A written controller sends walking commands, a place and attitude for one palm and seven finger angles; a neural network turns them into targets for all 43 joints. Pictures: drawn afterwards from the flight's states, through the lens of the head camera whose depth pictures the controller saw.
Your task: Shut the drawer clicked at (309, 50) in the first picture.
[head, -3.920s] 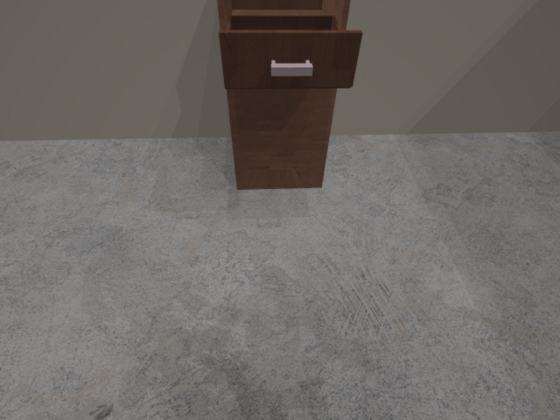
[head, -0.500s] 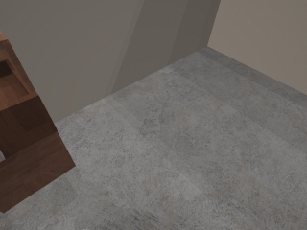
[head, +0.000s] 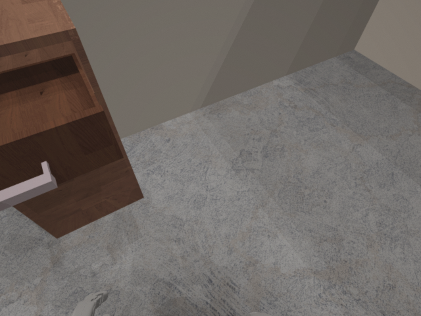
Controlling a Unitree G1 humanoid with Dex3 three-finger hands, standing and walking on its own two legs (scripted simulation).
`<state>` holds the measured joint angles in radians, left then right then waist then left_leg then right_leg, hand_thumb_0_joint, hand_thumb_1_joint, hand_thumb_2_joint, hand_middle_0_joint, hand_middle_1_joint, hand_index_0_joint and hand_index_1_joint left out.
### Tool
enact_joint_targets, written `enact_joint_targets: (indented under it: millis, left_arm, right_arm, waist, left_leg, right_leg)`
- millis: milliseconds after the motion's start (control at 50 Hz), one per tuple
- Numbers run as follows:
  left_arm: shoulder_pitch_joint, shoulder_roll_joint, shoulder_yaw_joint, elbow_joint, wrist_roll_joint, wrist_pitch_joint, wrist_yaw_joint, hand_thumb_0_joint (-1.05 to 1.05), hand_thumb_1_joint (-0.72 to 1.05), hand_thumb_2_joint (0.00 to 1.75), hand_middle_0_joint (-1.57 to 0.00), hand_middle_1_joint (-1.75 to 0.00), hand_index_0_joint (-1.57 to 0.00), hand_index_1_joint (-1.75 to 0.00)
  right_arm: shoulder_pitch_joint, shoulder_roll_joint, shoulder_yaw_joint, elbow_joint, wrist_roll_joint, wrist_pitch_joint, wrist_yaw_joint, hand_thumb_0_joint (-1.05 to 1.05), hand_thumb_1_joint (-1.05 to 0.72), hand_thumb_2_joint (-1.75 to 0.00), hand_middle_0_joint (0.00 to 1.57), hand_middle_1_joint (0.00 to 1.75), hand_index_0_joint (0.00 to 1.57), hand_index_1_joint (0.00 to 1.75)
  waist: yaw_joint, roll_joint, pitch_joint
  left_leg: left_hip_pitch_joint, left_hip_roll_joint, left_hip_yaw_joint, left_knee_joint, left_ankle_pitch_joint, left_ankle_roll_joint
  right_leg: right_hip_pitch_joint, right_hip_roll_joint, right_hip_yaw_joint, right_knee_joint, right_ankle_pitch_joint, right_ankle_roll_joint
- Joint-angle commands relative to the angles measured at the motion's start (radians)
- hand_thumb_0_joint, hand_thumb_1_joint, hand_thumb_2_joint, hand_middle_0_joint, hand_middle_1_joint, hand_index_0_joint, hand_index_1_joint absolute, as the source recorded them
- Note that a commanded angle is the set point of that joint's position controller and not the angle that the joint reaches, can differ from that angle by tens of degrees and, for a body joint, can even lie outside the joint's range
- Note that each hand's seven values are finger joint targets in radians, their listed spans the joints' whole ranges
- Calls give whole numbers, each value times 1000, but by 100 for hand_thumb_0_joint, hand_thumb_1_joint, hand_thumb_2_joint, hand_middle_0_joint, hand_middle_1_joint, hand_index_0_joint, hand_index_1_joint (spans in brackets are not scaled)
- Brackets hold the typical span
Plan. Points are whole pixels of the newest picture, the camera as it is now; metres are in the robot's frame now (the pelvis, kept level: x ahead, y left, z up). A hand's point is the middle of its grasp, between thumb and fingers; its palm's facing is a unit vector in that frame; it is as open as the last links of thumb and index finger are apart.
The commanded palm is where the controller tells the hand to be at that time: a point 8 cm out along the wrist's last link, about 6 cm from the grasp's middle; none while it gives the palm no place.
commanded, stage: turn to face it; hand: left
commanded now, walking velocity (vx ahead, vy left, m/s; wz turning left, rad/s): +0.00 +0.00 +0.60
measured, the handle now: (20, 184) +0.35 +0.38 +0.03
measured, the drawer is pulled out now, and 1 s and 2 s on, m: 0.29 0.29 0.29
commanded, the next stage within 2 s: take the last steps up to it in 0.72 s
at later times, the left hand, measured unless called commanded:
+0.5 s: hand out of the picture -0.06 +0.17 -0.16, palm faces +0.35 -0.90 -0.28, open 7.4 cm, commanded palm none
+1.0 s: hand out of the picture -0.06 +0.22 -0.17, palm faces +0.47 -0.86 -0.21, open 7.4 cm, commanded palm none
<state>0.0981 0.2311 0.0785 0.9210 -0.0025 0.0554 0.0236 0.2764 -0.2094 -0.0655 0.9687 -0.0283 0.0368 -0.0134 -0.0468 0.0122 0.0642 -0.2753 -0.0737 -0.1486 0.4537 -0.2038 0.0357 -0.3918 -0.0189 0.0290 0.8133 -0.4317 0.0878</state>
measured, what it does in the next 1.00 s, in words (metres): steps on the spot, turning left: right foot, then left foot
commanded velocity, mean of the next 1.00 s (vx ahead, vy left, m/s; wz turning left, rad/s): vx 0.06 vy -0.02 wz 0.34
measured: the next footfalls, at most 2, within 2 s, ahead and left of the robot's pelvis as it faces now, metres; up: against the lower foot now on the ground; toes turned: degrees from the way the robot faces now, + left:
right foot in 0.08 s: +0.04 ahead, -0.14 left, +0.00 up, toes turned +4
left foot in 0.58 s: -0.05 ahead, +0.10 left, +0.00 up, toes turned +27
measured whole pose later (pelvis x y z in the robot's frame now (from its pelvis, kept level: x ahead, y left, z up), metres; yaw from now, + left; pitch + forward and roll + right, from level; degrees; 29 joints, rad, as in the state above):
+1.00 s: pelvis -0.03 +0.02 +0.00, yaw +27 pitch -1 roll +0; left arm 0.21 0.22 0.05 0.98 0.02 0.05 0.00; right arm 0.26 -0.16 -0.03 0.99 -0.03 0.00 -0.02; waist -0.01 -0.03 0.02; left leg -0.12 -0.05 0.02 0.38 -0.24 0.07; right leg -0.39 -0.08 -0.03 0.91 -0.40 0.07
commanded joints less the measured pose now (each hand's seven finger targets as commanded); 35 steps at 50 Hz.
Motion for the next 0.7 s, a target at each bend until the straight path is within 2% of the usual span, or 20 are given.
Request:
enact_joint_targets:
  millis: [0, 20, 40, 60, 80, 100, 120, 160, 180, 300, 420, 480, 520, 540, 560, 580, 600, 620, 640, 680]
  left_arm:
    - [73, 81, 12, -78, -4, -38, 11, 0, 90, 90, -20, -30, -20, -30]
    - [105, 96, 16, -72, -3, -44, 13, 0, 90, 90, -20, -30, -20, -30]
    - [136, 140, 24, -70, 3, -55, 17, 0, 90, 90, -20, -30, -20, -30]
    - [123, 244, 41, -83, 21, -64, 26, 0, 90, 90, -20, -30, -20, -30]
    - [134, 248, 32, -99, 17, -54, 22, 0, 90, 90, -20, -30, -20, -30]
    - [77, 218, 20, -118, 18, -51, 19, 0, 90, 90, -20, -30, -20, -30]
    - [33, 176, 18, -123, 14, -57, 18, 0, 90, 90, -20, -30, -20, -30]
    - [-5, 126, -1, -134, 12, -59, 13, 0, 90, 90, -20, -30, -20, -30]
    - [19, 116, -3, -132, 13, -65, 10, 0, 90, 90, -20, -30, -20, -30]
    - [147, 147, 4, -105, 21, -65, 12, 0, 90, 90, -20, -30, -20, -30]
    - [210, 182, 15, -73, 32, -56, 9, 0, 90, 90, -20, -30, -20, -30]
    - [215, 203, 24, -58, 35, -51, 9, 0, 90, 90, -20, -30, -20, -30]
    - [208, 200, 24, -46, 25, -47, 5, 0, 90, 90, -20, -30, -20, -30]
    - [207, 181, 20, -46, 16, -44, 3, 0, 90, 90, -20, -30, -20, -30]
    - [206, 118, 6, -78, 9, -40, -4, 0, 90, 90, -20, -30, -20, -30]
    - [157, 88, -13, -102, 14, -30, 3, 0, 90, 90, -20, -30, -20, -30]
    - [154, 115, -5, -95, 18, -22, 7, 0, 90, 90, -20, -30, -20, -30]
    - [124, 100, -6, -71, 22, -19, 7, 0, 90, 90, -20, -30, -20, -30]
    - [136, 104, 0, -48, 19, -16, 4, 0, 90, 90, -20, -30, -20, -30]
    - [165, 109, 1, -22, 19, -19, -5, 0, 90, 90, -20, -30, -20, -30]
  right_arm:
    - [-28, -210, -59, -85, 6, -13, -6, 0, -90, -90, 20, 30, 20, 30]
    - [-46, -204, -59, -94, 11, -12, -3, 0, -90, -90, 20, 30, 20, 30]
    - [-36, -165, -54, -99, 21, -13, 3, 0, -90, -90, 20, 30, 20, 30]
    - [-7, -90, -44, -115, 29, -13, 5, 0, -90, -90, 20, 30, 20, 30]
    - [-34, -141, -55, -128, 9, -9, 3, 0, -90, -90, 20, 30, 20, 30]
    - [-23, -139, -59, -126, 3, -2, 11, 0, -90, -90, 20, 30, 20, 30]
    - [-34, -138, -60, -101, 1, 13, 18, 0, -90, -90, 20, 30, 20, 30]
    - [-13, -138, -58, -79, 3, 20, 32, 0, -90, -90, 20, 30, 20, 30]
    - [-17, -126, -53, -78, 3, 22, 36, 0, -90, -90, 20, 30, 20, 30]
    - [-122, -126, -41, -109, 5, 33, 40, 0, -90, -90, 20, 30, 20, 30]
    - [-213, -103, -15, -135, 15, 20, 39, 0, -90, -90, 20, 30, 20, 30]
    - [-188, -94, -4, -133, 20, 3, 36, 0, -90, -90, 20, 30, 20, 30]
    - [-130, -113, -5, -117, 18, -6, 31, 0, -90, -90, 20, 30, 20, 30]
    - [-63, -160, -16, -100, 14, -19, 30, 0, -90, -90, 20, 30, 20, 30]
    - [-8, -280, -44, -98, 9, -28, 24, 0, -90, -90, 20, 30, 20, 30]
    - [39, -330, -52, -84, 19, -19, 15, 0, -90, -90, 20, 30, 20, 30]
    - [23, -298, -41, -78, 12, -13, 12, 0, -90, -90, 20, 30, 20, 30]
    - [-12, -248, -30, -75, 10, -22, 0, 0, -90, -90, 20, 30, 20, 30]
    - [-72, -227, -23, -84, 9, -21, -7, 0, -90, -90, 20, 30, 20, 30]
    - [-103, -191, -8, -91, 14, -29, -10, 0, -90, -90, 20, 30, 20, 30]
  waist:
    - [45, 164, -151]
    - [65, 133, -149]
    - [78, 23, -168]
    - [73, -308, -169]
    - [79, -255, -133]
    - [44, -163, -81]
    - [27, -215, -40]
    - [-4, -176, 12]
    - [4, -185, 14]
    - [57, -179, -10]
    - [95, -226, -55]
    - [94, -242, -116]
    - [60, -223, -145]
    - [20, -120, -197]
    - [-10, 205, -234]
    - [-32, 270, -226]
    - [-17, 156, -198]
    - [-9, 186, -144]
    - [19, 203, -108]
    - [42, 151, -88]
  left_leg:
    - [60, 233, -290, -19, 419, 110]
    - [-17, 199, -273, 10, 320, 75]
    - [-158, 149, -224, 89, 120, 19]
    - [-359, 7, -5, 341, -298, -73]
    - [-329, 14, 47, 546, -408, -81]
    - [-308, 36, 37, 673, -340, -78]
    - [-305, 65, 40, 723, -287, -83]
    - [-306, 90, 86, 787, -171, -98]
    - [-312, 88, 109, 798, -142, -107]
    - [-323, 113, 144, 715, -156, -127]
    - [-201, 110, 214, 443, -235, -108]
    - [-96, 90, 248, 263, -239, -83]
    - [49, 77, 262, 64, -81, -69]
    - [220, 134, 209, -72, 88, -47]
    - [419, 400, -120, -84, 438, 56]
    - [375, 521, -214, -72, 790, 173]
    - [312, 514, -106, -55, 698, 204]
    - [258, 430, -87, -80, 701, 170]
    - [229, 390, -50, -77, 676, 152]
    - [212, 330, 19, -82, 691, 118]
  right_leg:
    - [147, 26, -6, -235, 98, -19]
    - [251, 15, -15, -360, 202, -21]
    - [420, -88, 71, -490, 258, -40]
    - [532, -390, 360, -558, 325, -141]
    - [335, -490, 378, -549, 367, -222]
    - [220, -435, 282, -552, 294, -234]
    - [163, -365, 229, -569, 250, -196]
    - [143, -279, 77, -536, 328, -168]
    - [162, -260, 24, -521, 392, -162]
    - [267, -302, -19, -501, 439, -198]
    - [304, -338, -67, -440, 612, -222]
    - [338, -343, -92, -368, 698, -209]
    - [292, -312, -149, -277, 663, -151]
    - [198, -287, -186, -132, 574, -102]
    - [-91, -147, -221, 86, 50, -22]
    - [-173, -101, -124, 213, -260, -4]
    - [-149, -124, -79, 288, -217, -21]
    - [-164, -117, -57, 306, -146, -15]
    - [-169, -114, -43, 339, -86, -10]
    - [-148, -101, -46, 357, -5, -6]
